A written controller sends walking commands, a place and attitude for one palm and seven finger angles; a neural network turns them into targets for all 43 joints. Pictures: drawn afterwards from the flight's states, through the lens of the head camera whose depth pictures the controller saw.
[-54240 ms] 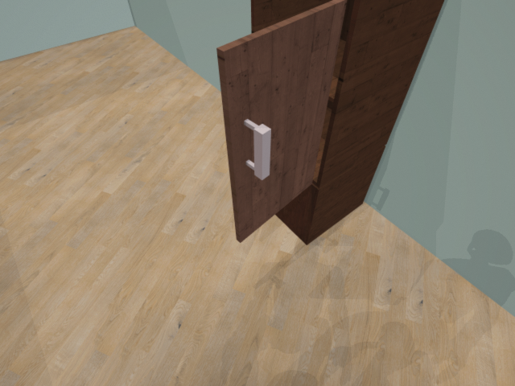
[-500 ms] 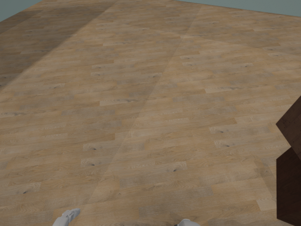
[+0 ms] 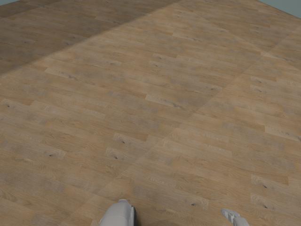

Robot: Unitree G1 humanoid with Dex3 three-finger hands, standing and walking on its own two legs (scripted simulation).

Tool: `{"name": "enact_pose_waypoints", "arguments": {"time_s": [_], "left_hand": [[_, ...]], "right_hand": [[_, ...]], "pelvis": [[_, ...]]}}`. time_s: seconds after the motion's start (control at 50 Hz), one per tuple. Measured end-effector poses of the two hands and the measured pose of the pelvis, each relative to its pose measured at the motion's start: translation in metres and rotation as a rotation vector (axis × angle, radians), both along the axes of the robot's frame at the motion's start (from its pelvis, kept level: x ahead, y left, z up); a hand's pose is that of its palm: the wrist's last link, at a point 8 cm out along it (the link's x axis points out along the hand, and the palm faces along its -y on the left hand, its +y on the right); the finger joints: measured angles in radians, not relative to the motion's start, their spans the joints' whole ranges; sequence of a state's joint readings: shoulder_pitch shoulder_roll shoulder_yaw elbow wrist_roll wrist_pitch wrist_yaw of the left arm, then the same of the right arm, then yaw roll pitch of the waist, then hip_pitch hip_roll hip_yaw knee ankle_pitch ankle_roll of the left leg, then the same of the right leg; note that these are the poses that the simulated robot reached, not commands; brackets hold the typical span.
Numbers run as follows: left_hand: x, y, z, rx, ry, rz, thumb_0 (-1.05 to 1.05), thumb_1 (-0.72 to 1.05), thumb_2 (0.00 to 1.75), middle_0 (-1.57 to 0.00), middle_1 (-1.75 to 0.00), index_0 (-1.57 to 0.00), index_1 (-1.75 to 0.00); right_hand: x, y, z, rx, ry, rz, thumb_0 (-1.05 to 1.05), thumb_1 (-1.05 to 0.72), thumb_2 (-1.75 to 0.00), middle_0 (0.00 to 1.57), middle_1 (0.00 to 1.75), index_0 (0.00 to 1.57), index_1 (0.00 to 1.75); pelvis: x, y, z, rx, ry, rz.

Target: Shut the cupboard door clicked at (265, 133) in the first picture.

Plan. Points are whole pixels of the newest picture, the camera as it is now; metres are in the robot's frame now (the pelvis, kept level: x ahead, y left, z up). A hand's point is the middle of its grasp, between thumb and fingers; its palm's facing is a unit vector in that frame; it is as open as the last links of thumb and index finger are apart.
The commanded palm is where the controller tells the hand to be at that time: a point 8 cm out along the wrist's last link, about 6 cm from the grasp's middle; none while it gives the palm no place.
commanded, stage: walk to a spot facing it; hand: left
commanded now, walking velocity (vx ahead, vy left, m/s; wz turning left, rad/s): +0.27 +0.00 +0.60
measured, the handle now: out of the picture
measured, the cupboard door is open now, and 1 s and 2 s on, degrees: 31 31 31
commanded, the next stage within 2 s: turn to face it in 0.14 s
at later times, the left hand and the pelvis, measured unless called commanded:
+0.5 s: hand (100, 168) +0.28 +0.20 -0.15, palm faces +0.08 -0.97 -0.21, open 7.4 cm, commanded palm none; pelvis +0.19 +0.00 +0.00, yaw +4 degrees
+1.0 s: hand (92, 157) +0.32 +0.24 -0.17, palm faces -0.09 -0.98 -0.19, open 7.4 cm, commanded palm none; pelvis +0.24 +0.04 +0.01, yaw -11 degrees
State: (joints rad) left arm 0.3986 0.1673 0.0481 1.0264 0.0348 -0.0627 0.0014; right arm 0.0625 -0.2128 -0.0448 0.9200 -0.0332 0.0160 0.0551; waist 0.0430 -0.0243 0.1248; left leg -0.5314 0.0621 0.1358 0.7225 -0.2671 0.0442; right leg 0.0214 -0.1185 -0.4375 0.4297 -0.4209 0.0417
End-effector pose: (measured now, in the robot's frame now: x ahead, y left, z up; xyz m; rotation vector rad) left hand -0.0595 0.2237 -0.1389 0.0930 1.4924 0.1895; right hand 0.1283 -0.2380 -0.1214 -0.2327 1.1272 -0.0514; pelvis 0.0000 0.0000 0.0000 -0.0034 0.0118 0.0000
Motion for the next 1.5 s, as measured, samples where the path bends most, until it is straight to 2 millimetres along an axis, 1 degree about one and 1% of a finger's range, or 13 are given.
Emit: {"name": "enact_pose_waypoints", "arguments": {"time_s": [0.06, 0.12, 0.3, 0.38, 0.46, 0.54, 0.62, 0.8, 0.92, 1.12, 1.32, 1.4, 1.5], "left_hand": [[0.007, 0.013, -0.013, -0.014, 0.058, 0.04, 0.0, 0.9, 0.9, -0.2, -0.3, -0.2, -0.29], [0.045, 0.033, -0.019, 0.005, 0.036, 0.055, 0.01, 0.9, 0.9, -0.2, -0.3, -0.2, -0.29], [0.228, 0.066, 0.018, 0.089, -0.351, 0.031, 0.0, 0.91, 0.9, -0.19, -0.3, -0.2, -0.29], [0.282, 0.057, 0.029, 0.091, -0.413, 0.003, 0.0, 0.91, 0.9, -0.19, -0.3, -0.2, -0.29], [0.317, 0.034, 0.026, 0.072, -0.396, -0.041, 0.0, 0.91, 0.9, -0.19, -0.3, -0.2, -0.29], [0.335, 0.009, 0.011, 0.054, -0.345, -0.085, 0.0, 0.91, 0.9, -0.19, -0.3, -0.2, -0.29], [0.33, -0.005, 0.008, 0.037, -0.265, -0.078, 0.0, 0.91, 0.9, -0.2, -0.3, -0.2, -0.29], [0.326, 0.021, 0.007, 0.044, -0.158, -0.095, 0.0, 0.92, 0.9, -0.2, -0.3, -0.21, -0.29], [0.349, 0.053, -0.01, 0.022, -0.159, -0.135, 0.0, 0.91, 0.9, -0.2, -0.3, -0.2, -0.29], [0.431, 0.065, 0.014, 0.017, -0.271, -0.302, 0.0, 0.91, 0.9, -0.19, -0.3, -0.2, -0.29], [0.495, 0.0, 0.021, 0.024, -0.354, -0.542, 0.0, 0.91, 0.9, -0.19, -0.3, -0.2, -0.29], [0.498, -0.024, 0.022, 0.027, -0.377, -0.595, 0.0, 0.91, 0.9, -0.2, -0.3, -0.2, -0.29], [0.487, -0.033, 0.022, 0.012, -0.328, -0.628, 0.0, 0.9, 0.9, -0.2, -0.3, -0.2, -0.29]], "right_hand": [[0.057, 0.018, -0.005, -0.011, -0.094, 0.047, 0.01, -0.91, -0.9, 0.2, 0.3, 0.2, 0.3], [0.083, 0.028, -0.005, -0.027, -0.118, 0.064, 0.01, -0.91, -0.9, 0.2, 0.3, 0.2, 0.3], [0.08, 0.032, 0.006, -0.045, 0.069, 0.059, 0.01, -0.91, -0.9, 0.2, 0.3, 0.2, 0.3], [0.079, 0.029, 0.005, -0.032, 0.128, 0.018, 0.01, -0.91, -0.9, 0.2, 0.3, 0.2, 0.3], [0.082, 0.022, -0.007, -0.004, 0.171, -0.042, 0.01, -0.91, -0.9, 0.21, 0.3, 0.2, 0.3], [0.091, 0.009, -0.029, 0.022, 0.204, -0.115, 0.01, -0.91, -0.9, 0.21, 0.3, 0.2, 0.3], [0.107, 0.001, -0.026, 0.01, 0.219, -0.146, 0.01, -0.91, -0.9, 0.2, 0.3, 0.2, 0.3], [0.159, -0.003, -0.001, -0.04, 0.112, -0.173, 0.01, -0.91, -0.9, 0.2, 0.3, 0.2, 0.3], [0.177, 0.014, 0.01, -0.083, -0.008, -0.212, 0.01, -0.91, -0.9, 0.2, 0.3, 0.2, 0.3], [0.135, 0.029, 0.025, -0.083, 0.014, -0.329, 0.01, -0.91, -0.9, 0.21, 0.3, 0.2, 0.3], [0.048, 0.005, -0.011, -0.024, 0.117, -0.551, 0.01, -0.91, -0.9, 0.21, 0.3, 0.2, 0.3], [0.023, -0.008, -0.021, -0.028, 0.173, -0.613, 0.01, -0.91, -0.9, 0.21, 0.3, 0.2, 0.3], [0.021, -0.011, -0.006, -0.04, 0.139, -0.651, 0.01, -0.91, -0.9, 0.2, 0.3, 0.2, 0.3]], "pelvis": [[0.033, 0.016, -0.016, -0.006, -0.003, 0.024], [0.053, 0.024, -0.018, -0.001, -0.015, 0.062], [0.111, 0.025, 0.01, -0.014, -0.004, 0.143], [0.141, 0.019, 0.014, -0.009, -0.006, 0.141], [0.172, 0.009, 0.01, 0.007, -0.016, 0.104], [0.201, -0.003, -0.004, 0.01, -0.017, 0.041], [0.21, -0.006, 0.001, 0.0, -0.01, 0.022], [0.226, 0.005, 0.009, -0.001, 0.018, -0.06], [0.235, 0.031, 0.0, -0.01, 0.005, -0.13], [0.24, 0.043, 0.015, -0.045, -0.014, -0.269], [0.238, 0.017, -0.002, -0.015, -0.012, -0.411], [0.233, 0.013, -0.006, -0.019, -0.014, -0.455], [0.231, 0.013, 0.004, -0.003, -0.017, -0.503]]}}
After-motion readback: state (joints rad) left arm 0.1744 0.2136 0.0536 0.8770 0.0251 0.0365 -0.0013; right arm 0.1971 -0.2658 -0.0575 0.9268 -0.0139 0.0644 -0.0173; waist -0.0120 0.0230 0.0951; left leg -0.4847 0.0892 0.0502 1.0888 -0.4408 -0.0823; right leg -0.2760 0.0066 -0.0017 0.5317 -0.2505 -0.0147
